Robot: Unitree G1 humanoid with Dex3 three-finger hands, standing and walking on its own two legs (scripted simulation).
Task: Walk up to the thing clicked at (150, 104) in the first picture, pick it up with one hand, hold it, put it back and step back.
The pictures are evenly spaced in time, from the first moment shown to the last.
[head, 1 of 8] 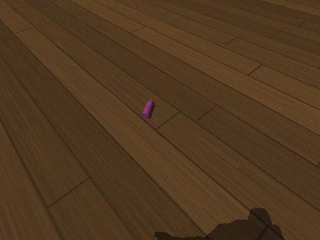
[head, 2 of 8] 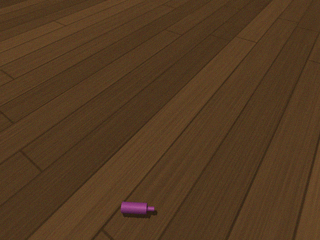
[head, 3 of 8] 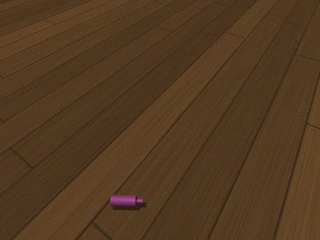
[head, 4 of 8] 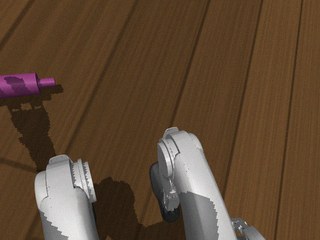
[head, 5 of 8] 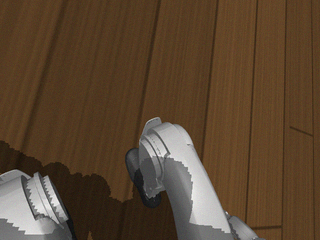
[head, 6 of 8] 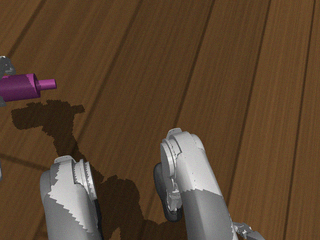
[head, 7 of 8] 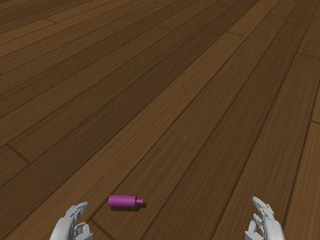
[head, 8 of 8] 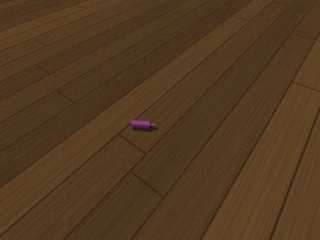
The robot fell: no
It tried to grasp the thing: yes
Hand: left
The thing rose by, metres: 0.67
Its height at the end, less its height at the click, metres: +0.00
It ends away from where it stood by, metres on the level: 0.02
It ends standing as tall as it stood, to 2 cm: yes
